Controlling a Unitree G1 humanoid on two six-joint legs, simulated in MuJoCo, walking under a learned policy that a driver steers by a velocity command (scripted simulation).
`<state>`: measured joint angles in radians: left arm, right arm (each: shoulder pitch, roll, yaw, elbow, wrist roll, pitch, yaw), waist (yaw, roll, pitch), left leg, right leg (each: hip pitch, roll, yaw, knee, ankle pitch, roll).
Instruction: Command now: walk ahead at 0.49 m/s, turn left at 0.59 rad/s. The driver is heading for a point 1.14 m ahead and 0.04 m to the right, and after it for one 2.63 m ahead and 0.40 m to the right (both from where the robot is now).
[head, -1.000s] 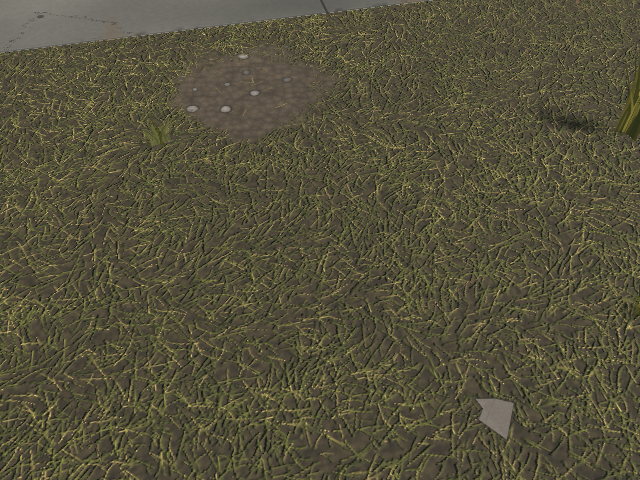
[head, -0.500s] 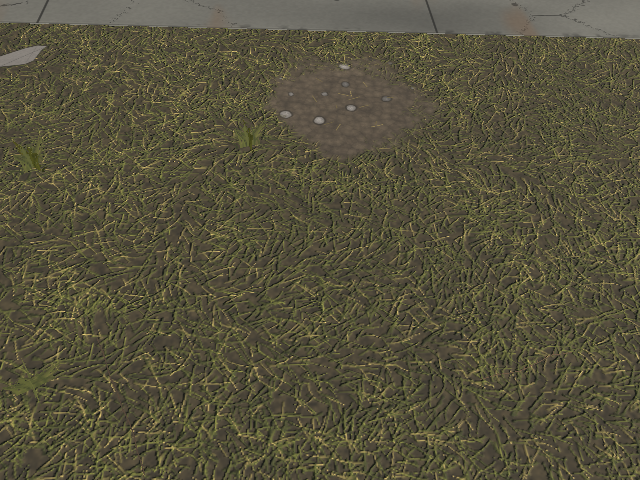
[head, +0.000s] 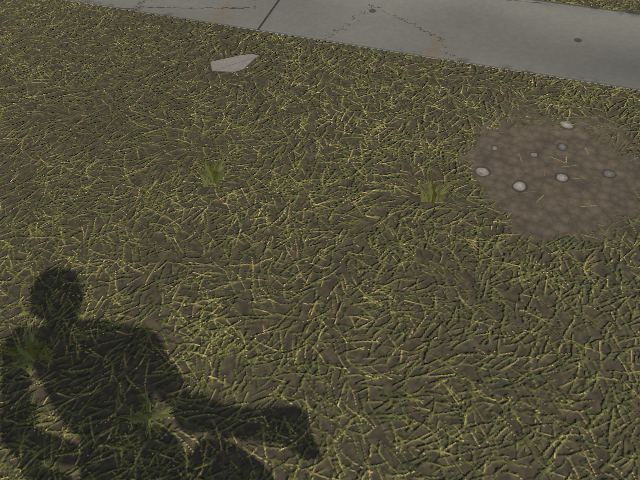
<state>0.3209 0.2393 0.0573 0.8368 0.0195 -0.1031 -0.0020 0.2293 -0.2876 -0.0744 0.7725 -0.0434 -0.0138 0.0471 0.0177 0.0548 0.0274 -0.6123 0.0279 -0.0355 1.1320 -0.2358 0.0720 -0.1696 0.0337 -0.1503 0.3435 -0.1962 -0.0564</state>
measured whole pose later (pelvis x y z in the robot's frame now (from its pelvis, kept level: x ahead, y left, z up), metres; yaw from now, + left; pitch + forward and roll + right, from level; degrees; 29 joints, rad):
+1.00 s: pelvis +0.56 +0.04 +0.00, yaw +8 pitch -1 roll +0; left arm 0.27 0.22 0.05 0.94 0.02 -0.07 -0.01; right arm 0.29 -0.24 -0.04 0.96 -0.03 -0.06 0.01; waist -0.01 0.03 0.05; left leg -0.43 0.03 -0.01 1.14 -0.29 0.08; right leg -0.23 0.06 -0.11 0.41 -0.17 -0.10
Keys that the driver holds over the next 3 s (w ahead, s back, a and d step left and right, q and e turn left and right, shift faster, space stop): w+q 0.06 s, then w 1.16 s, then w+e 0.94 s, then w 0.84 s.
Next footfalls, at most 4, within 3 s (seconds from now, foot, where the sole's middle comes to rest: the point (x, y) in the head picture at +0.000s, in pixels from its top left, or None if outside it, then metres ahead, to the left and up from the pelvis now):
0.28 left None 0.30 0.13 -0.78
0.82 right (355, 409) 0.64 -0.01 -0.78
1.38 left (264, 304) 0.91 0.21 -0.78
1.92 right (348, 227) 1.16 0.00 -0.78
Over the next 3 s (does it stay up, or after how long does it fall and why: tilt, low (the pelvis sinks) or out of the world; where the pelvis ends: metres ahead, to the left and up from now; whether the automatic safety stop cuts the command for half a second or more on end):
stays up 1.58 -0.12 -0.01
